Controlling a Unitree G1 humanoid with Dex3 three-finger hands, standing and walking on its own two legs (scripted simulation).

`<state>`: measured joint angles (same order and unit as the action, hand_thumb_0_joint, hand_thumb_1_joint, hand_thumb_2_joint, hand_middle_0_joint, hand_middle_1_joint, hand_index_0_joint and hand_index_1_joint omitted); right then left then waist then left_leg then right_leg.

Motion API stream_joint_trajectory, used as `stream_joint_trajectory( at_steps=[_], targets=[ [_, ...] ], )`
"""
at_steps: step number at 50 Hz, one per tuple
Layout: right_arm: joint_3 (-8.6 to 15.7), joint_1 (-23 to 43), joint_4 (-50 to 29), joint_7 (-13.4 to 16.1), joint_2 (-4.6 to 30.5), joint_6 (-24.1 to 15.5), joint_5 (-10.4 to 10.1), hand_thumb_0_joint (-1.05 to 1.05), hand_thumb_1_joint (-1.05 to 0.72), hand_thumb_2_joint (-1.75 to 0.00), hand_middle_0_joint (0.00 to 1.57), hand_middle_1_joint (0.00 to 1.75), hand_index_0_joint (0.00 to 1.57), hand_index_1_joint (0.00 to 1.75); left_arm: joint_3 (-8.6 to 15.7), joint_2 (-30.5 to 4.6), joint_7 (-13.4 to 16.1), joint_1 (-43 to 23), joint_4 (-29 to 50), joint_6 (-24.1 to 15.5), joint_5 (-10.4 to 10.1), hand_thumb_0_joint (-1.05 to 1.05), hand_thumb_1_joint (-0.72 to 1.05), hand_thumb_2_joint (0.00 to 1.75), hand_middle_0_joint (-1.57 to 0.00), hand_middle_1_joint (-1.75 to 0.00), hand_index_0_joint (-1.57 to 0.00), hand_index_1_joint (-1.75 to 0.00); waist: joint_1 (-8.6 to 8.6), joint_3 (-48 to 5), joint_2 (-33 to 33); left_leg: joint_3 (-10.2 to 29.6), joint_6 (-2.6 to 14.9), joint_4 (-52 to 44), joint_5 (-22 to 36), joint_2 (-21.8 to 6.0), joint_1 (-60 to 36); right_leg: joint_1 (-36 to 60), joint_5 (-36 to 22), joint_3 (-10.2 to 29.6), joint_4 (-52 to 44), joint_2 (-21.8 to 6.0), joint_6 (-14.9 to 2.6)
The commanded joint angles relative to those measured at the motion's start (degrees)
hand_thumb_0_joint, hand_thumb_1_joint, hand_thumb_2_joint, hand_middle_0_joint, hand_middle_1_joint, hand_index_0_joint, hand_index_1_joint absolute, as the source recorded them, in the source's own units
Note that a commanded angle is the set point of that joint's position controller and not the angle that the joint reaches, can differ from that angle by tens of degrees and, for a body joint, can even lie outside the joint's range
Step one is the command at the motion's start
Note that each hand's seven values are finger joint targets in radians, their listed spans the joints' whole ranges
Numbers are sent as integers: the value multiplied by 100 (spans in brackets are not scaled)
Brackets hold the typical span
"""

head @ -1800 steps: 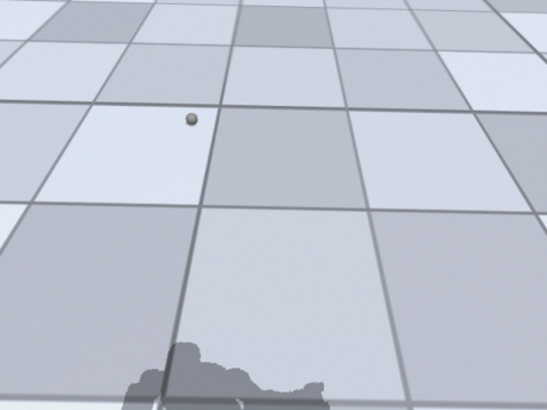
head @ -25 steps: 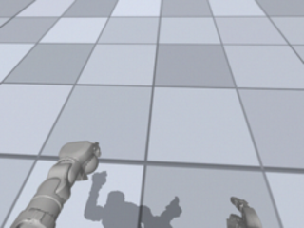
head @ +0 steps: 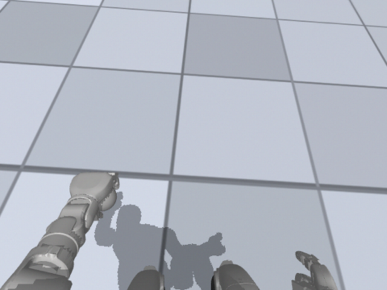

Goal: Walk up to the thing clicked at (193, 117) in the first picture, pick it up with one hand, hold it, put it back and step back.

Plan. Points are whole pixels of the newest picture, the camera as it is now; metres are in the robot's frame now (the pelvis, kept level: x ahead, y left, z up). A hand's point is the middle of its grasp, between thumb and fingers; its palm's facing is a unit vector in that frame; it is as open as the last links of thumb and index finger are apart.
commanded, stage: crouch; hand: left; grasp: from above
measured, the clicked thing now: (102, 197) +0.34 +0.22 -0.12
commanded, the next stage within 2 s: lower in 1.56 s
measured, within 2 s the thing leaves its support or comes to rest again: neither
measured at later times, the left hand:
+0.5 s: hand (119, 204) +0.39 +0.23 -0.35, palm faces -0.47 +0.02 -0.88, open 9.2 cm
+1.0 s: hand (125, 205) +0.43 +0.24 -0.49, palm faces -0.46 -0.01 -0.89, open 9.2 cm
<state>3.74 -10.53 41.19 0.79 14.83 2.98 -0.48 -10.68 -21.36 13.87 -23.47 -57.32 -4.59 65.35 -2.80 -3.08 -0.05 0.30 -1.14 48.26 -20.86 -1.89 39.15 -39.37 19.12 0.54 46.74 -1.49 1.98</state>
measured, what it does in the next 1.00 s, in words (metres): lowers itself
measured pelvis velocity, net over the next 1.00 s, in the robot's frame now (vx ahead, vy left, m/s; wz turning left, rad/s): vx -0.05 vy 0.01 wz -0.05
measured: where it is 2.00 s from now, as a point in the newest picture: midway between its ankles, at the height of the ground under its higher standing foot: outside the picture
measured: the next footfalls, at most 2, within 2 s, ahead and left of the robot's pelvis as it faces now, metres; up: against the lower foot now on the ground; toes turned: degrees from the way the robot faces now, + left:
none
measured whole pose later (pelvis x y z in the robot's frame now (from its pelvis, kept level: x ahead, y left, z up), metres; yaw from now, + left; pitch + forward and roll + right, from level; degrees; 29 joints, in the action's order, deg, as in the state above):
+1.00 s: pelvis -0.05 +0.01 -0.32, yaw -3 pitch +39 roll -6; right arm 0.5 -9.5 40.8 -5.5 15.4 -3.8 6.4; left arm 3.1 -35.6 21.2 -54.5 -79.1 -6.9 70.8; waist -13.4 -6.4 1.3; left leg 5.8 -0.9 122.3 -40.6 0.0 120.4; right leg -118.2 38.4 -0.5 118.0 -1.2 3.5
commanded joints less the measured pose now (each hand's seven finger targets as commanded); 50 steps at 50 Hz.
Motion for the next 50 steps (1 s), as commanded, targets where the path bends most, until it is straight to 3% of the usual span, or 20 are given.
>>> stream_joint_trajectory(
  at_steps=[1, 5, 7, 9, 11, 13, 14, 16, 19, 20, 21, 22, 23, 27, 29, 31, 32, 40, 43, 50],
  targets=[
    [348, -533, -351, -4, 879, -182, 117, 0, -90, -90, 20, 30, 20, 30, 523, -1072, 823, -2536, 466, -5, 273, 0, 46, 67, -77, -85, -83, -79, -260, -2453, 261, -173, 107, 933, 947, 236, 163, -567, -872, -101, 712, 193, -270],
    [383, -683, -305, 51, 957, -263, 180, 0, -90, -90, 20, 30, 20, 30, 721, -1439, 1078, -3124, 6, 84, 310, 0, 45, 61, -75, -84, -82, -76, -306, -3009, 574, -83, 98, 1719, 651, 218, 1028, -1668, -491, -209, 1599, 244, -330],
    [372, -746, -284, 75, 966, -309, 210, 0, -90, -90, 20, 30, 20, 30, 764, -1462, 1126, -3188, -258, 163, 257, 0, 45, 63, -74, -84, -82, -77, -360, -3135, 580, -24, 115, 2030, 400, 199, 1526, -2075, -284, -238, 1949, 243, -343],
    [380, -765, -270, 86, 976, -365, 246, 0, -90, -89, 20, 30, 20, 30, 760, -1362, 1126, -3143, -476, 247, 164, 0, 45, 63, -75, -84, -82, -76, -378, -3338, 641, 75, 112, 2302, 250, 178, 1893, -2486, -149, -260, 2356, 234, -365],
    [403, -849, -233, 88, 1005, -411, 276, 0, -90, -90, 20, 30, 20, 30, 794, -1458, 1069, -3431, -326, 282, 111, 0, 45, 65, -76, -83, -83, -77, -414, -3874, 748, 124, 116, 2682, 368, 160, 2022, -2760, -202, -288, 2755, 218, -372],
    [416, -849, -252, 89, 1009, -440, 300, 0, -90, -90, 20, 30, 20, 30, 971, -1812, 1016, -3664, -179, 287, 114, 0, 43, 66, -76, -83, -82, -77, -403, -4166, 889, 121, 111, 2951, 189, 178, 2334, -2915, -67, -295, 3056, 193, -379],
    [390, -875, -246, 86, 1007, -450, 314, 0, -90, -90, 20, 30, 20, 30, 936, -1700, 970, -3558, -427, 300, 104, 0, 44, 68, -77, -83, -83, -77, -493, -4078, 747, 180, 105, 3067, 10, 174, 2593, -3127, 66, -333, 3225, 184, -379],
    [383, -883, -245, 101, 1032, -471, 328, 0, -90, -90, 20, 30, 20, 30, 1059, -2002, 939, -3938, -341, 263, 179, 0, 43, 69, -77, -82, -83, -77, -546, -4163, 795, 166, 127, 3279, -421, 203, 2971, -3404, 385, -329, 3433, 180, -379],
    [347, -922, -234, 66, 1068, -530, 364, 0, -90, -90, 20, 30, 20, 30, 1049, -1906, 863, -4101, -577, 199, 116, 0, 42, 67, -76, -82, -82, -76, -728, -4106, 850, 286, 125, 3598, -796, 201, 3367, -4071, 733, -376, 3811, 156, -390],
    [334, -958, -245, 57, 1072, -551, 371, 0, -90, -90, 20, 30, 20, 30, 1108, -2036, 871, -4413, -382, 142, 95, 0, 41, 67, -75, -82, -81, -76, -731, -4299, 855, 325, 135, 3676, -946, 210, 3394, -4178, 861, -401, 3913, 161, -392],
    [309, -986, -215, 40, 1087, -567, 381, 0, -90, -90, 20, 30, 20, 30, 1135, -2076, 859, -4212, -766, 141, 131, 0, 42, 67, -76, -81, -82, -76, -752, -4074, 780, 377, 136, 3792, -1046, 203, 3538, -4477, 957, -418, 4024, 136, -391],
    [282, -976, -217, 16, 1059, -589, 391, 0, -90, -90, 20, 30, 20, 30, 1087, -1972, 846, -4244, -745, 89, 111, 0, 45, 65, -78, -80, -84, -74, -796, -4062, 840, 346, 149, 3929, -1095, 218, 3760, -4579, 1009, -424, 4134, 134, -394],
    [284, -1000, -186, -12, 1128, -622, 408, 0, -90, -90, 20, 30, 20, 30, 1136, -2083, 831, -4269, -781, 30, 151, 0, 44, 67, -78, -79, -84, -74, -825, -4141, 761, 435, 152, 4023, -1161, 226, 3844, -4734, 1052, -451, 4251, 129, -379],
    [207, -1045, -154, -105, 1128, -697, 462, 0, -90, -90, 20, 30, 20, 30, 1292, -2354, 904, -4611, -533, -176, 248, 0, 52, 72, -85, -80, -90, -75, -844, -4579, 1080, 316, 169, 4485, -1143, 277, 4049, -4963, 1051, -447, 4611, 110, -390],
    [182, -1124, -100, -151, 1130, -724, 501, 0, -90, -90, 20, 30, 20, 30, 1382, -2471, 988, -4682, -562, -227, 332, 0, 54, 73, -87, -80, -92, -75, -860, -4809, 1161, 258, 166, 4797, -805, 280, 3953, -5053, 773, -441, 4818, 93, -391],
    [158, -1215, -49, -208, 1182, -757, 558, 0, -91, -90, 20, 30, 20, 30, 1406, -2488, 1061, -5014, -422, -270, 415, 0, 55, 77, -88, -82, -93, -77, -987, -4963, 1463, 288, 137, 5018, -425, 266, 3891, -5291, 483, -472, 5096, 67, -395],
    [150, -1238, -6, -230, 1194, -755, 576, 0, -91, -90, 20, 30, 20, 30, 1457, -2573, 1093, -4981, -516, -270, 468, 0, 54, 76, -89, -79, -93, -75, -940, -4986, 1564, 277, 137, 5120, -227, 259, 3819, -5411, 377, -481, 5175, 77, -400],
    [137, -1299, -37, -451, 1268, -744, 674, 0, -91, -90, 20, 30, 20, 30, 1557, -2650, 1199, -4977, -965, -192, 567, 0, 54, 81, -90, -79, -93, -76, -1002, -4835, 1722, 224, 127, 5687, 38, 255, 4179, -5827, 197, -559, 5694, 77, -399],
    [128, -1337, -60, -516, 1299, -748, 705, 0, -91, -90, 20, 30, 20, 30, 1508, -2542, 1124, -5002, -1138, -156, 522, 0, 59, 86, -94, -81, -97, -78, -1149, -4689, 1654, 255, 124, 5870, 133, 234, 4341, -5948, 115, -588, 5853, 52, -374],
    [106, -1318, -101, -619, 1318, -692, 707, 0, -91, -90, 20, 30, 20, 30, 1621, -2950, 950, -5161, -1319, -279, 484, 0, 62, 81, -94, -82, -98, -78, -1212, -4352, 1385, 98, 225, 6295, -356, 280, 5310, -5836, 299, -581, 6090, 126, -340]
  ],
)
